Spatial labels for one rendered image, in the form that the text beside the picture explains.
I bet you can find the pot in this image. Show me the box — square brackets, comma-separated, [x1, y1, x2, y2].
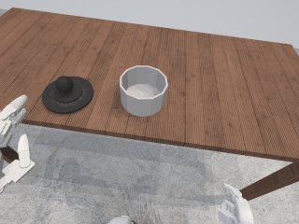
[120, 65, 168, 117]

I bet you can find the knob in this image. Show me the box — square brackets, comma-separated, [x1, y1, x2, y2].
[55, 76, 74, 93]

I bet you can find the lid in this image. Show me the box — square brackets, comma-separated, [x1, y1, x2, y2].
[42, 76, 93, 114]

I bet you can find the table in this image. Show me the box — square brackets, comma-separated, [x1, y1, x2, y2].
[0, 7, 299, 201]

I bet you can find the left robot hand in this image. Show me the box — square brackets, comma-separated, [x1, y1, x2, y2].
[0, 94, 35, 194]

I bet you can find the right robot hand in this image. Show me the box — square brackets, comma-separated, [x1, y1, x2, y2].
[218, 183, 255, 224]

